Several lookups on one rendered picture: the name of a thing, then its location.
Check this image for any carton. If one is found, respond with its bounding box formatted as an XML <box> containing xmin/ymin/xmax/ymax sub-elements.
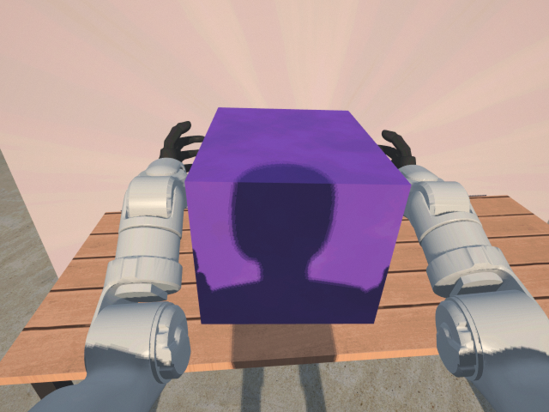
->
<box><xmin>184</xmin><ymin>107</ymin><xmax>411</xmax><ymax>324</ymax></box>

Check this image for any right robot upper arm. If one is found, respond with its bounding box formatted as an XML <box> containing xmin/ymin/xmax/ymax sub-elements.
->
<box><xmin>435</xmin><ymin>289</ymin><xmax>549</xmax><ymax>412</ymax></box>

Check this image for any table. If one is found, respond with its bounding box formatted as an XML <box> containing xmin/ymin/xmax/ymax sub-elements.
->
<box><xmin>0</xmin><ymin>195</ymin><xmax>549</xmax><ymax>399</ymax></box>

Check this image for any left robot forearm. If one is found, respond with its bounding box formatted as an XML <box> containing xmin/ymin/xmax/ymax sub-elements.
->
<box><xmin>84</xmin><ymin>158</ymin><xmax>188</xmax><ymax>371</ymax></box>

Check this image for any right robot forearm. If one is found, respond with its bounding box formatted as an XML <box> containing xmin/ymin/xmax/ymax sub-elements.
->
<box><xmin>398</xmin><ymin>165</ymin><xmax>549</xmax><ymax>324</ymax></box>

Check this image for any right robot hand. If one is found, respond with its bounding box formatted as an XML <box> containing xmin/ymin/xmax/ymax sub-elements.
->
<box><xmin>378</xmin><ymin>130</ymin><xmax>416</xmax><ymax>169</ymax></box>

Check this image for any left robot hand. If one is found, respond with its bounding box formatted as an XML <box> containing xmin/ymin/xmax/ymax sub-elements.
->
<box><xmin>159</xmin><ymin>121</ymin><xmax>205</xmax><ymax>172</ymax></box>

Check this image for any left robot upper arm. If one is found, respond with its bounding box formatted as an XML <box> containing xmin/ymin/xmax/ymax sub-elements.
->
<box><xmin>28</xmin><ymin>301</ymin><xmax>191</xmax><ymax>412</ymax></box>

